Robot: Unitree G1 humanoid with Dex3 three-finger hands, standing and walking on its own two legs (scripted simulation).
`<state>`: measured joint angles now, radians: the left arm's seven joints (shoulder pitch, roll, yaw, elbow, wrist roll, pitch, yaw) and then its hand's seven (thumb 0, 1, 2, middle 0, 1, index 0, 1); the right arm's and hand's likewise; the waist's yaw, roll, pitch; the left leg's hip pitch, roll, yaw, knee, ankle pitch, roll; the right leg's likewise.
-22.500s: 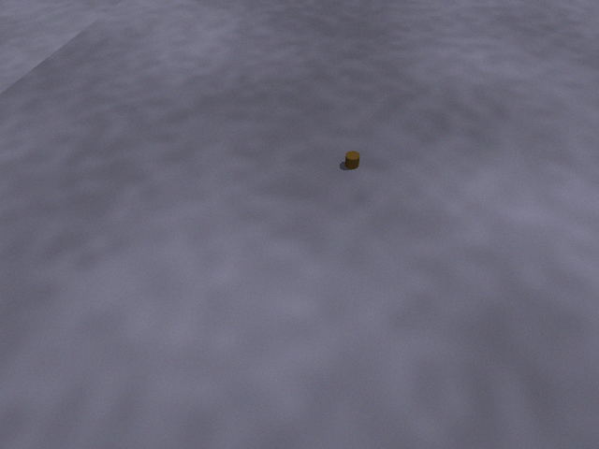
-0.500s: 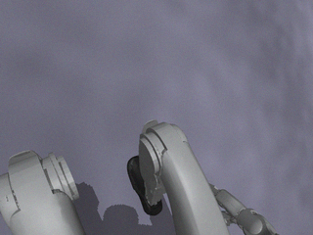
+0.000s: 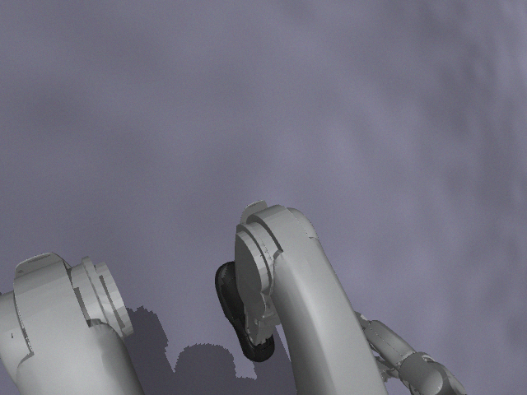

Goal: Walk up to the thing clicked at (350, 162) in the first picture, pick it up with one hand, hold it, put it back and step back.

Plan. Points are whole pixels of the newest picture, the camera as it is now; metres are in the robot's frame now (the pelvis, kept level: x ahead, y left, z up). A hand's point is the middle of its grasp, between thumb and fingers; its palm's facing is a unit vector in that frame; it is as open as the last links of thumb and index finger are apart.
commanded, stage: close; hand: left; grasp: from above
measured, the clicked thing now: out of the picture +0.42 +0.41 -0.27
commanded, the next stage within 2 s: settle in 0.78 s
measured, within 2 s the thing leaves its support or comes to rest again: leaves its support in 1.10 s
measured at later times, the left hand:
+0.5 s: hand out of the picture +0.40 +0.40 -0.24, palm faces -0.42 -0.20 -0.88, open 9.3 cm
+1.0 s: hand out of the picture +0.40 +0.40 -0.24, palm faces -0.42 -0.21 -0.88, open 8.2 cm
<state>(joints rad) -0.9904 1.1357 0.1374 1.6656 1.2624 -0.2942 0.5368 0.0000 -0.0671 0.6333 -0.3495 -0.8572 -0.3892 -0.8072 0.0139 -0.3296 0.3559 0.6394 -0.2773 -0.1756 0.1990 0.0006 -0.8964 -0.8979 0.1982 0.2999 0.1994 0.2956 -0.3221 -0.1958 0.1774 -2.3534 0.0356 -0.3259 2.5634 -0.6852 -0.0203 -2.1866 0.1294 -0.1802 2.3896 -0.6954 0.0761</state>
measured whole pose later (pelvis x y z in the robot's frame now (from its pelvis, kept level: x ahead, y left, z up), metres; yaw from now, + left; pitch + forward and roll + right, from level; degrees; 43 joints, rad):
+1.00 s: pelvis +0.00 +0.00 +0.00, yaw +0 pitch +25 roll -15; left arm -0.98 1.13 0.15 1.67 1.26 -0.29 0.53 -0.02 0.13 0.51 -0.52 -0.68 -0.85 -0.61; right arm 0.02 -0.33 0.35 0.65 -0.28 -0.17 0.20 0.00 -0.90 -0.90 0.20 0.30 0.20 0.30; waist -0.32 -0.19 0.17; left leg -2.36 0.04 -0.32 2.57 -0.69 -0.02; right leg -2.19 0.13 -0.18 2.40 -0.69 0.08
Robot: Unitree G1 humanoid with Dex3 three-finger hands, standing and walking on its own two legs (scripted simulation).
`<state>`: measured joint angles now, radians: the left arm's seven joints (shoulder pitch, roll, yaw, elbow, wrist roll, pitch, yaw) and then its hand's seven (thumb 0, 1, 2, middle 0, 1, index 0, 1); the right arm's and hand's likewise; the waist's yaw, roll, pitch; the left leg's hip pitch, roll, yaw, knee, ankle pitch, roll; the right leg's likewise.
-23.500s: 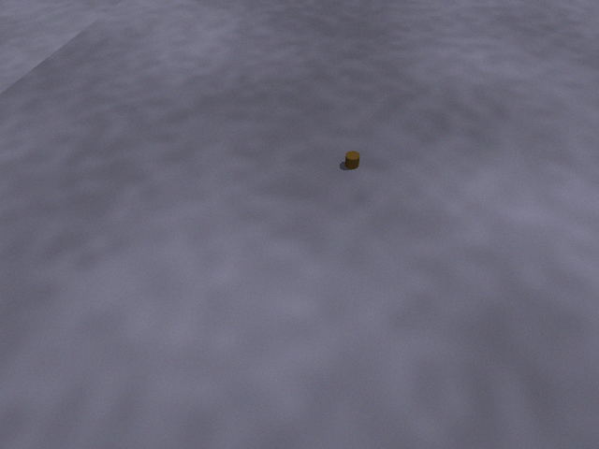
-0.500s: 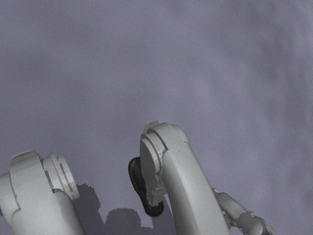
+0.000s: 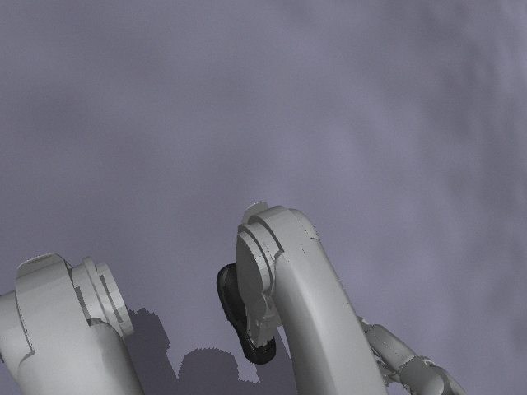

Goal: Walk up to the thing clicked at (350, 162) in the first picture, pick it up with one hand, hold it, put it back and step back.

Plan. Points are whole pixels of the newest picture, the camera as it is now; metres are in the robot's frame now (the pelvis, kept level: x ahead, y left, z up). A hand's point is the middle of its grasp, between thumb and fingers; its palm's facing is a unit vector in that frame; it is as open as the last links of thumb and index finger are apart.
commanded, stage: settle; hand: left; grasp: from above
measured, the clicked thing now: out of the picture +0.42 +0.41 -0.27
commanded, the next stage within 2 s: lift in 0.72 s
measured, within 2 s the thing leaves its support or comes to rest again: leaves its support in 0.10 s
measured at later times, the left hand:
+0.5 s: hand out of the picture +0.40 +0.42 -0.16, palm faces -0.42 -0.16 -0.89, open 8.2 cm
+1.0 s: hand out of the picture +0.40 +0.41 -0.10, palm faces -0.43 -0.17 -0.89, open 8.2 cm
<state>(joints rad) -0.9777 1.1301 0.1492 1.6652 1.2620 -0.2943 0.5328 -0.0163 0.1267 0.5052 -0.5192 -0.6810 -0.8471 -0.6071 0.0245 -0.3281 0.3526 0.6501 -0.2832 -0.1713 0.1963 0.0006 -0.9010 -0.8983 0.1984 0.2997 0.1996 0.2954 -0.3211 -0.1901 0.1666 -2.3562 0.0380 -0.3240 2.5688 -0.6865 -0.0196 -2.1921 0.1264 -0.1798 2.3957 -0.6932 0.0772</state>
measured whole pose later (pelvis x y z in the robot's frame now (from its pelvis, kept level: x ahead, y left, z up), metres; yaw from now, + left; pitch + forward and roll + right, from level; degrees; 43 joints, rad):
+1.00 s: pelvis -0.01 -0.01 +0.04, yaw +6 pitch +32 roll -11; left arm -0.90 0.90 0.12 1.23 1.17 -0.21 0.15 -0.02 0.11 0.51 -0.55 -0.75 -0.84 -0.69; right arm 0.14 -0.29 0.13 0.64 -0.12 0.03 0.12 0.00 -0.92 -0.90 0.20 0.30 0.20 0.30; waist -0.21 -0.03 -0.02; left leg -2.33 0.02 -0.20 2.37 -0.62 -0.01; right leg -2.18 0.06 -0.10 2.28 -0.68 0.06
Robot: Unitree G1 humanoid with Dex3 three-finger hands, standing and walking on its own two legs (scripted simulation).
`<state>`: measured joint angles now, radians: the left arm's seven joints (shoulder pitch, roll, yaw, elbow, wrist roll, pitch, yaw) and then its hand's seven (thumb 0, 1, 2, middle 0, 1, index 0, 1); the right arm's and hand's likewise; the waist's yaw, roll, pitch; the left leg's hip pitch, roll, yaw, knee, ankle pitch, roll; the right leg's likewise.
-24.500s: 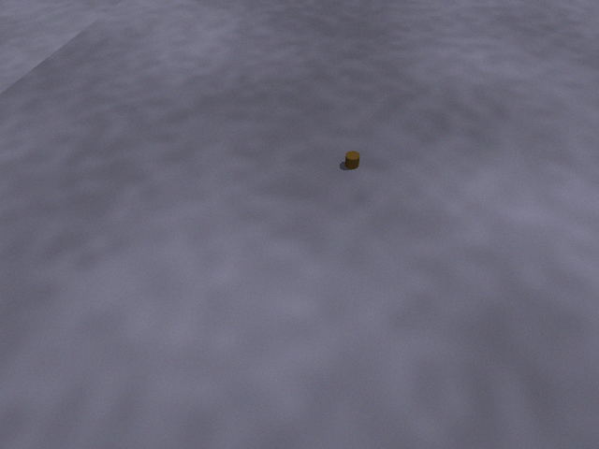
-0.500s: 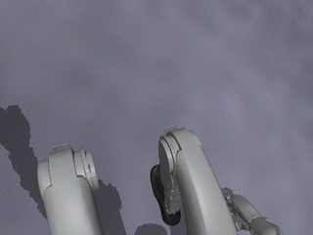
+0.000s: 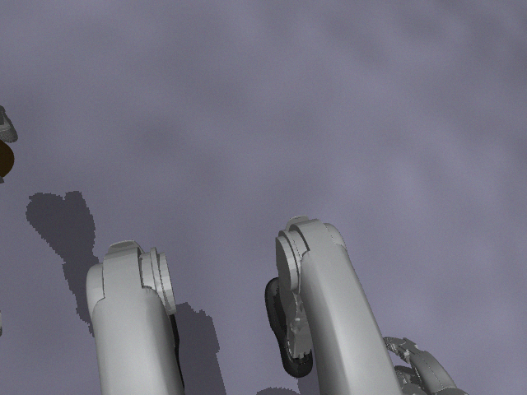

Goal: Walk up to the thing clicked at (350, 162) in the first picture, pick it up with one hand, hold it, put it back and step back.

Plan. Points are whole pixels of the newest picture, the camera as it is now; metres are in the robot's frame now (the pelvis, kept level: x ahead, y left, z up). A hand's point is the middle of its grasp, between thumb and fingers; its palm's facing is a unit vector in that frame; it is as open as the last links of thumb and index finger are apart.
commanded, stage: lift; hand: left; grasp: from above
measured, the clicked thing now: out of the picture +0.46 +0.39 -0.17
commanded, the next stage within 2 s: hold in 1.50 s
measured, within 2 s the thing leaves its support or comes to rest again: neither
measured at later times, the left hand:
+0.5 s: hand out of the picture +0.38 +0.36 +0.01, palm faces -0.44 -0.14 -0.88, open 8.2 cm
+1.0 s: hand out of the picture +0.31 +0.32 +0.22, palm faces -0.42 -0.17 -0.89, open 8.2 cm
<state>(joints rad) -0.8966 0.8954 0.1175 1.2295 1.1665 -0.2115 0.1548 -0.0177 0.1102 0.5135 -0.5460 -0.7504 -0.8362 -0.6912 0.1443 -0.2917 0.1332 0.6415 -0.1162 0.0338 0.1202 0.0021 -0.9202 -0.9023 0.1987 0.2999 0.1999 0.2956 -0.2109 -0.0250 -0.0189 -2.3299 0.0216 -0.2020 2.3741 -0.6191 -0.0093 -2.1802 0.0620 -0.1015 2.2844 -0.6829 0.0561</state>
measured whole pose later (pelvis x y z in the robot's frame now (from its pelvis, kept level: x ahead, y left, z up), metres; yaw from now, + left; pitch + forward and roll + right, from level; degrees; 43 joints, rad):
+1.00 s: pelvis +0.02 +0.00 +0.29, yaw +9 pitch +20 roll -4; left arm -0.33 0.54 -0.08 0.69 0.96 -0.04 0.03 -0.02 0.14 0.49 -0.51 -0.78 -0.79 -0.77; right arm 0.19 -0.24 0.01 0.70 0.03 0.00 -0.04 0.01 -0.92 -0.90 0.20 0.30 0.20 0.30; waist -0.07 0.04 -0.15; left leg -1.26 0.05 -0.06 1.40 -0.49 -0.01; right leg -1.17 0.02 -0.02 1.36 -0.53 0.03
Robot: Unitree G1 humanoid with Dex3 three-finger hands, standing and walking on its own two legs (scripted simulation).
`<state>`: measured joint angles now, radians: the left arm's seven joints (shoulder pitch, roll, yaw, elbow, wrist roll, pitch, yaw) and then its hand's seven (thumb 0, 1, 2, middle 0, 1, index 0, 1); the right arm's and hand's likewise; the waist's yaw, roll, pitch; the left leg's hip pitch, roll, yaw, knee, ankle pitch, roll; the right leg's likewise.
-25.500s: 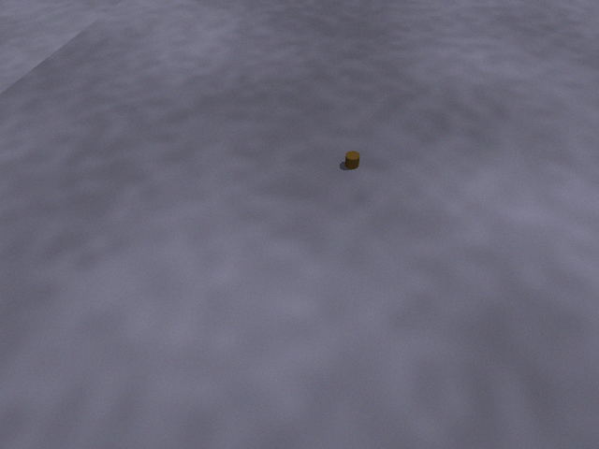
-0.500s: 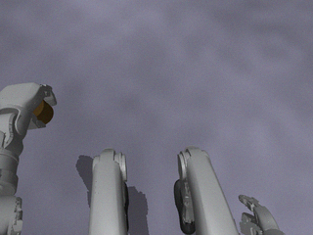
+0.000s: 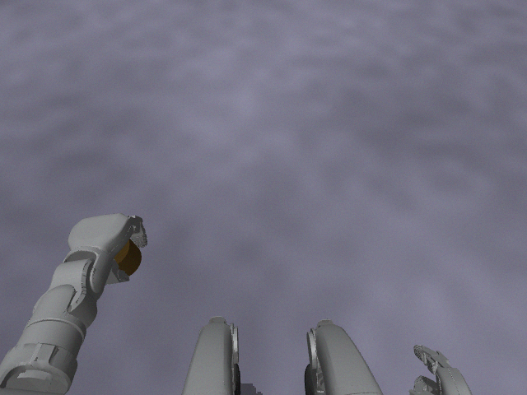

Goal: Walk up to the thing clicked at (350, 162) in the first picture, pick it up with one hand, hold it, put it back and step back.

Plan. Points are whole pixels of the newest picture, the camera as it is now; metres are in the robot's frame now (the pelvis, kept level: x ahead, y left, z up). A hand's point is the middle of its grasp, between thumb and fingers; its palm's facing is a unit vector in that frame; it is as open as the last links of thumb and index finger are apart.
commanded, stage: lift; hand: left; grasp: from above
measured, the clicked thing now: (115, 254) +0.36 +0.28 -0.10
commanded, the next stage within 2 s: hold in 0.50 s
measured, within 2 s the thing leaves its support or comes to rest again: neither
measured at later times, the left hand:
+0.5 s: hand (114, 221) +0.36 +0.24 +0.03, palm faces -0.45 -0.09 -0.89, open 8.2 cm
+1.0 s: hand (111, 194) +0.38 +0.23 +0.08, palm faces -0.45 -0.07 -0.89, open 8.2 cm
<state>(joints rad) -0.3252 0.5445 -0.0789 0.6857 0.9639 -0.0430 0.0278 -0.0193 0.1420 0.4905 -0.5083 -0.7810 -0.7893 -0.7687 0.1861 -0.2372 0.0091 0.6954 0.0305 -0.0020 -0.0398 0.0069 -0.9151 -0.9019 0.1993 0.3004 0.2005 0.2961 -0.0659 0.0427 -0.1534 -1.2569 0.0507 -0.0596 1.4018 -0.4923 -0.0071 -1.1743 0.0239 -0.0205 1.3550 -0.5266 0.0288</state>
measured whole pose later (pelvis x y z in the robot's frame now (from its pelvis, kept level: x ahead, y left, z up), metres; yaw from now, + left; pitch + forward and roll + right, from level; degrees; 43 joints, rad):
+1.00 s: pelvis +0.07 +0.00 +0.13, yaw +0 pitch +6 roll +0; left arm -0.29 0.40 -0.20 0.74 0.99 0.02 0.03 -0.02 0.16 0.48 -0.49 -0.80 -0.77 -0.79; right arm 0.23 -0.25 -0.04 0.72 0.05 0.01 -0.04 0.01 -0.91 -0.90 0.20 0.30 0.20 0.30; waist -0.02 0.03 -0.07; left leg -0.47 0.03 0.03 0.68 -0.32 -0.01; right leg -0.43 -0.01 0.04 0.66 -0.35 0.03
